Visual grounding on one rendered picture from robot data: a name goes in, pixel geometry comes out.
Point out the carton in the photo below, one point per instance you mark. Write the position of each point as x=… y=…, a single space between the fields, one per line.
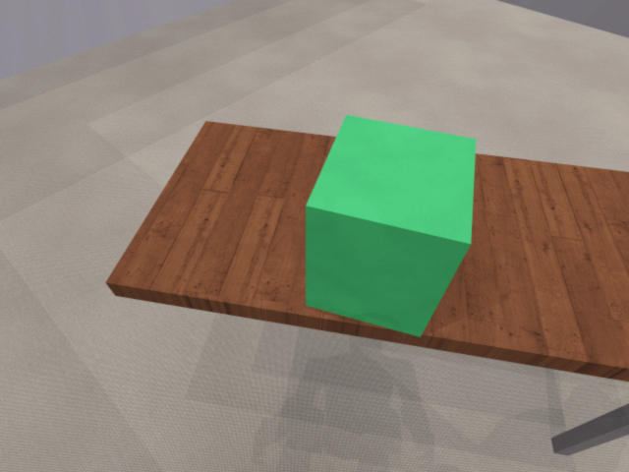
x=388 y=223

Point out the table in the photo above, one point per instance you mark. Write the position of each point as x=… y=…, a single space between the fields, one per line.
x=544 y=283

